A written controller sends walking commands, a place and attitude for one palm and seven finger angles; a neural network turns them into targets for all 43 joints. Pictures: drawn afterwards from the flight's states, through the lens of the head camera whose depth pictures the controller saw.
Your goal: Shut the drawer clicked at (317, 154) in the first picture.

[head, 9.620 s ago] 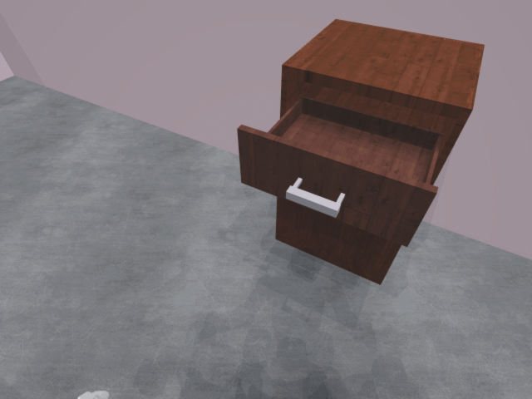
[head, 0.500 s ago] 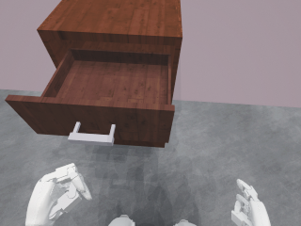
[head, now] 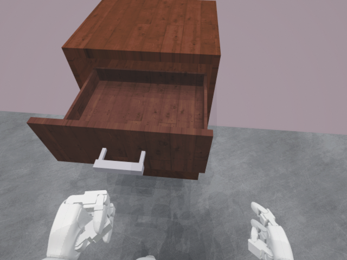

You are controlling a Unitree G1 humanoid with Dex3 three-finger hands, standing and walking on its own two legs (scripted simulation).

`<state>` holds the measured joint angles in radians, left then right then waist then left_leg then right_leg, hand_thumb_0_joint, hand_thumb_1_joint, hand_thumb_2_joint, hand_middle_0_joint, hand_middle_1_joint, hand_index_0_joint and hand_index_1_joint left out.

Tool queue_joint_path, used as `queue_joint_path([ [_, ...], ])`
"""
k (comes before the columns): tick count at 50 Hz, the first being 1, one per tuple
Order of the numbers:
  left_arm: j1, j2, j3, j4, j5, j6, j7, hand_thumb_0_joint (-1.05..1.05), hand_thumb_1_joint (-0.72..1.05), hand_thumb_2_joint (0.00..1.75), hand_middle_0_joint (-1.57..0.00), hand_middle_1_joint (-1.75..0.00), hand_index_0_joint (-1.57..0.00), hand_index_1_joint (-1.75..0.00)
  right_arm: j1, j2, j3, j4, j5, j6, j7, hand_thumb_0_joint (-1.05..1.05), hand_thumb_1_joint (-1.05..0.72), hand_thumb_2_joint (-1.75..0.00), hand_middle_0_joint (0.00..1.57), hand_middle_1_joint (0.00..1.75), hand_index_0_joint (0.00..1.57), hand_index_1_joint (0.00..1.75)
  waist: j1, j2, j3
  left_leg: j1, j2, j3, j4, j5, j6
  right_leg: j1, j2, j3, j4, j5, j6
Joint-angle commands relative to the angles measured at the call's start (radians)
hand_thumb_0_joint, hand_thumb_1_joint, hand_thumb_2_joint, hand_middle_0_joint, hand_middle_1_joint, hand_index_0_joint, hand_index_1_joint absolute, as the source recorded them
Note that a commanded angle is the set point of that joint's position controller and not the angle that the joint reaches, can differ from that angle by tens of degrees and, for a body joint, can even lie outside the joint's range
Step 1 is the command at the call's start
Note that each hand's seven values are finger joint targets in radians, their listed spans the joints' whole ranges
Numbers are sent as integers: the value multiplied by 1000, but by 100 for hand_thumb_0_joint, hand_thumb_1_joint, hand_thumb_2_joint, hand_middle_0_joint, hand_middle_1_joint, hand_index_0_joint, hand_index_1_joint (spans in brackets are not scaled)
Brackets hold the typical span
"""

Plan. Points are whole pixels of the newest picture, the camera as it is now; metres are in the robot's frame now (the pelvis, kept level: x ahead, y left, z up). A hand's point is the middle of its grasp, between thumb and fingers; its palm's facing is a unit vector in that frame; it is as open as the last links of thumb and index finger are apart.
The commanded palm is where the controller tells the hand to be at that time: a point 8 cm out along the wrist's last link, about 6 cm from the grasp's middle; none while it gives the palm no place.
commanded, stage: raise the hand and make a fist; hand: left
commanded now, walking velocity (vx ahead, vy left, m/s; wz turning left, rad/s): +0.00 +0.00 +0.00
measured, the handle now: (121, 160) +0.36 +0.17 +0.00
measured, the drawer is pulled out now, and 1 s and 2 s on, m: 0.29 0.29 0.29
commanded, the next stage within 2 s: bring the fist close to the handle in 0.32 s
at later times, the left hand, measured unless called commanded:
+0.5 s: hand (114, 220) +0.18 +0.12 +0.10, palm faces +0.00 -1.00 -0.07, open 3.3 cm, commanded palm +0.15 +0.18 +0.09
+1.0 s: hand (122, 211) +0.21 +0.13 +0.04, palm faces -0.03 -1.00 -0.05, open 3.3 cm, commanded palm +0.19 +0.19 +0.04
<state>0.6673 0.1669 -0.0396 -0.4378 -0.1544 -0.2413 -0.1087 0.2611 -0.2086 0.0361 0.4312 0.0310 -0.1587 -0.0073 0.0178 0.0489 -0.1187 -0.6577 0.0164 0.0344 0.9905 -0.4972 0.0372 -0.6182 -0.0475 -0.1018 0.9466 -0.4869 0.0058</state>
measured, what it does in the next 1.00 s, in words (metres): stands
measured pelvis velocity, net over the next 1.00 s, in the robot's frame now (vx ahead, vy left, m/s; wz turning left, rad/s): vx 0.00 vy -0.03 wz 0.00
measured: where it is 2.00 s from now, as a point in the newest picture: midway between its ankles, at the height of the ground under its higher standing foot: outside the picture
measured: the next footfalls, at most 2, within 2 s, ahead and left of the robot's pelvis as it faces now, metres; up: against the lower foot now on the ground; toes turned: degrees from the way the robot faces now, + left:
none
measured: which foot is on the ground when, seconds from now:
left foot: down 0.00-1.00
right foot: down 0.00-1.00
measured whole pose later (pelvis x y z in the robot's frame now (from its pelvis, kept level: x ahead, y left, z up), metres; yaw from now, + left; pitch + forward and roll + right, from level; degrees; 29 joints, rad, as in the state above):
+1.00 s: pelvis +0.00 -0.03 -0.01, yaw +0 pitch +14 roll +0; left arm 0.45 0.18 0.09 -0.07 -0.23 -0.40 -0.21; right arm 0.24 -0.24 -0.01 0.53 0.02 -0.18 -0.03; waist -0.02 0.03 -0.13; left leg -0.77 0.04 0.02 1.03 -0.50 -0.01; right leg -0.74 -0.03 -0.11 1.02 -0.51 -0.04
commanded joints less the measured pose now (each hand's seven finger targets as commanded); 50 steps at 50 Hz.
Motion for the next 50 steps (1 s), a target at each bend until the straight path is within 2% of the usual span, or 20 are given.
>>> queue_joint_path([
  [1,31,58,51,-198,-18,-60,6,0,90,90,-140,-160,-140,-160,-76,-121,-62,-173,13,-56,-20,0,-90,-90,20,30,20,30,-13,-40,-103,100,6,-79,-198,246,-21,52,52,-2,-126,189,-22],
  [5,54,57,58,-208,-22,-72,8,0,90,90,-140,-160,-140,-160,-75,-118,-66,-171,14,-66,-20,0,-90,-90,20,30,20,30,-5,-22,-115,106,4,-69,-193,281,-20,69,51,3,-127,218,-24],
  [8,33,65,70,-207,-32,-89,9,0,90,90,-140,-160,-140,-160,-73,-120,-67,-163,12,-73,-21,0,-90,-90,20,30,20,30,-13,-30,-97,94,0,-63,-186,262,-18,64,50,9,-136,214,-22],
  [9,27,88,96,-193,-31,-92,14,0,90,90,-140,-160,-140,-160,-75,-122,-71,-155,14,-73,-24,0,-90,-90,20,30,20,30,-13,-56,-88,83,1,-63,-185,261,-17,71,52,11,-138,213,-23],
  [10,29,65,73,-192,-33,-96,8,0,90,90,-140,-160,-140,-160,-72,-123,-69,-158,12,-76,-23,0,-90,-90,20,30,20,30,-18,-43,-96,88,-3,-57,-183,249,-15,66,50,15,-144,209,-20],
  [14,35,107,138,-148,-48,-103,-2,0,90,90,-140,-160,-140,-160,-77,-124,-75,-139,13,-77,-27,0,-90,-90,20,30,20,30,-11,-55,-99,78,-8,-50,-176,254,-12,92,48,32,-164,227,-20],
  [19,23,103,144,-138,-68,-115,-37,0,90,90,-140,-160,-140,-160,-80,-122,-74,-122,17,-89,-30,0,-90,-90,20,30,20,30,-17,-36,-108,95,-13,-40,-165,292,-9,117,41,50,-181,293,-16],
  [21,36,92,136,-132,-76,-120,-50,0,90,90,-140,-160,-140,-160,-76,-118,-76,-121,18,-97,-29,0,-90,-90,20,30,20,30,-18,-47,-111,101,-14,-39,-164,299,-9,117,39,50,-183,314,-12],
  [25,-32,93,142,-31,-72,-131,-64,0,90,90,-140,-160,-140,-160,-71,-129,-78,-98,10,-91,-34,0,-90,-90,20,30,20,30,-44,-115,-63,58,-20,-40,-141,260,-9,81,36,75,-196,281,-3],
  [29,-49,120,177,-18,-73,-160,-74,0,90,90,-140,-160,-140,-160,-80,-128,-82,-95,6,-87,-33,0,-90,-90,20,30,20,30,-25,-72,-122,57,-24,-35,-124,290,-10,106,32,84,-173,326,-7],
  [32,-114,118,184,18,-83,-181,-83,0,90,90,-140,-160,-140,-160,-76,-127,-79,-85,6,-84,-34,0,-90,-90,20,30,20,30,-39,-77,-113,36,-25,-34,-110,266,-12,85,29,96,-175,298,-3],
  [33,-136,118,185,15,-89,-192,-89,0,90,90,-140,-160,-140,-160,-76,-129,-79,-84,4,-87,-34,0,-90,-90,20,30,20,30,-38,-64,-134,35,-26,-34,-104,267,-12,90,27,102,-170,299,-3],
  [34,-145,139,205,36,-84,-197,-87,0,90,90,-140,-160,-140,-160,-79,-131,-80,-76,2,-84,-36,0,-90,-90,20,30,20,30,-39,-75,-135,23,-23,-36,-97,270,-12,91,26,107,-168,302,-3],
  [37,-178,110,178,75,-94,-205,-104,0,90,90,-140,-160,-140,-160,-77,-135,-79,-74,4,-86,-35,0,-90,-90,20,30,20,30,-45,-53,-143,18,-25,-35,-89,269,-13,74,25,108,-158,306,-2],
  [39,-166,126,198,100,-92,-205,-105,0,90,90,-140,-160,-140,-160,-81,-137,-84,-68,3,-85,-35,0,-90,-90,20,30,20,30,-37,-60,-171,18,-22,-35,-83,292,-12,83,26,103,-144,338,-4],
  [40,-155,106,180,109,-94,-202,-108,0,90,90,-140,-160,-140,-160,-77,-135,-84,-72,3,-85,-34,0,-90,-90,20,30,20,30,-36,-51,-183,16,-24,-34,-81,298,-12,87,23,103,-136,357,-3],
  [44,-213,128,203,161,-91,-204,-100,0,90,90,-140,-160,-140,-160,-82,-140,-86,-60,-1,-74,-35,0,-90,-90,20,30,20,30,-41,-87,-162,-26,-21,-38,-70,286,-13,60,28,96,-118,333,-4],
  [47,-218,116,203,167,-93,-228,-94,0,90,90,-140,-160,-140,-160,-81,-139,-89,-63,-3,-73,-32,0,-90,-90,20,30,20,30,-29,-54,-196,-30,-22,-35,-63,284,-15,43,31,87,-90,318,-10],
  [49,-259,121,198,175,-87,-245,-84,0,90,90,-140,-160,-140,-160,-82,-142,-89,-55,-6,-74,-31,0,-90,-90,20,30,20,30,-39,-65,-196,-43,-18,-38,-47,281,-13,18,34,83,-74,303,-13],
  [50,-255,107,183,177,-83,-254,-84,0,90,90,-140,-160,-140,-160,-77,-142,-89,-56,-8,-74,-28,0,-90,-90,20,30,20,30,-35,-45,-213,-39,-18,-39,-44,292,-14,9,35,76,-58,312,-16],
])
